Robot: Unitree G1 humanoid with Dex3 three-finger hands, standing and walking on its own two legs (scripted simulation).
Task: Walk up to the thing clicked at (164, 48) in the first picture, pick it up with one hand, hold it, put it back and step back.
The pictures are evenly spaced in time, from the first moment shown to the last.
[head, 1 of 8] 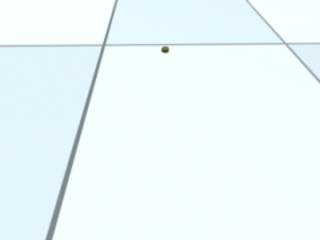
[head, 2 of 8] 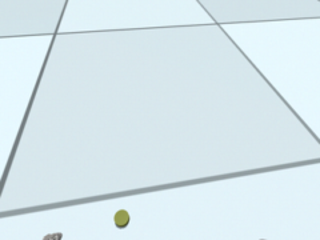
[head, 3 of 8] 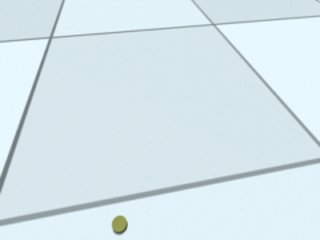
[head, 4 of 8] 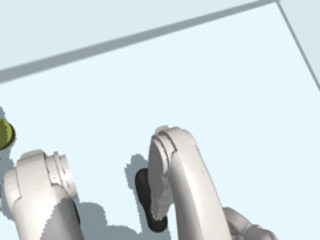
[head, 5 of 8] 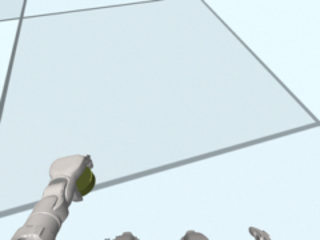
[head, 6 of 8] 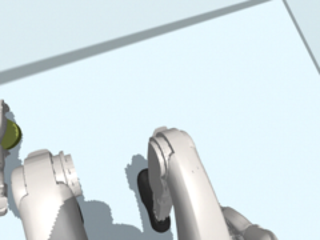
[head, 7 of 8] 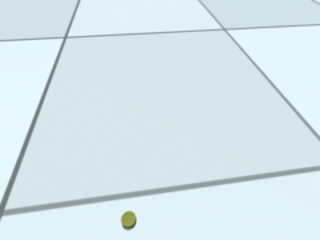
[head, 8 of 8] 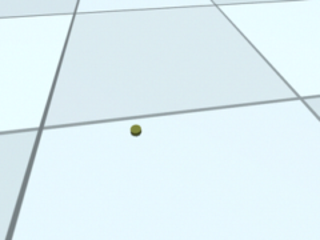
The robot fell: no
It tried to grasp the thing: yes
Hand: left
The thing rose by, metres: 0.68
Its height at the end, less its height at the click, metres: +0.00
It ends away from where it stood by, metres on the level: 0.01
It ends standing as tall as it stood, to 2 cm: yes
